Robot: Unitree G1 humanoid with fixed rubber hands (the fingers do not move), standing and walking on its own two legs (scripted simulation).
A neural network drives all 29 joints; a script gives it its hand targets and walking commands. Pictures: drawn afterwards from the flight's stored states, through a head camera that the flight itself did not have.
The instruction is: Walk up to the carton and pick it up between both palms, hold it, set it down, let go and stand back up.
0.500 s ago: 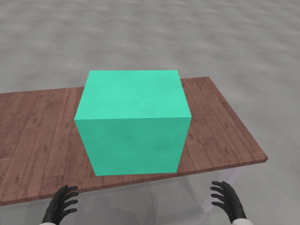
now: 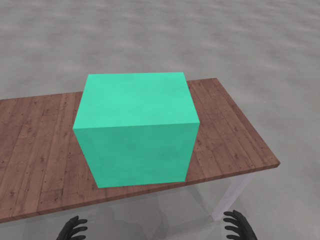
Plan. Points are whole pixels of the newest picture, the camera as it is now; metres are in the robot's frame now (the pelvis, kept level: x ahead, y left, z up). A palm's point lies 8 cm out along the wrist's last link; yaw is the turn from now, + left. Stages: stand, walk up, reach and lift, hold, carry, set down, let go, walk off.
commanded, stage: set down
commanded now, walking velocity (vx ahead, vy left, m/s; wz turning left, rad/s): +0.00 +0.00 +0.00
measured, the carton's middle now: (139, 131) +0.43 +0.07 +0.03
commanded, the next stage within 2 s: let go in 0.04 s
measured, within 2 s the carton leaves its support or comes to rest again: neither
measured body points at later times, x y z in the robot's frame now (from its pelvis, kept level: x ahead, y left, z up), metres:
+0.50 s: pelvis +0.00 -0.01 +0.00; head +0.00 -0.01 +0.45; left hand +0.16 +0.22 -0.09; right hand +0.17 -0.23 -0.09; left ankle +0.00 +0.13 -0.75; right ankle -0.03 -0.13 -0.75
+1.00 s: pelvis -0.01 +0.00 -0.01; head +0.00 +0.00 +0.44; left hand +0.08 +0.24 -0.13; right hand +0.03 -0.26 -0.15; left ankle +0.00 +0.13 -0.75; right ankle -0.03 -0.13 -0.75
